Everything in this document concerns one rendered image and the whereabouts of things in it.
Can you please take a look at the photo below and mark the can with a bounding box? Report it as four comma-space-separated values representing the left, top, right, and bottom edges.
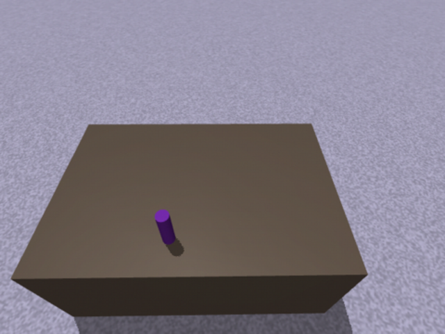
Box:
154, 209, 175, 244

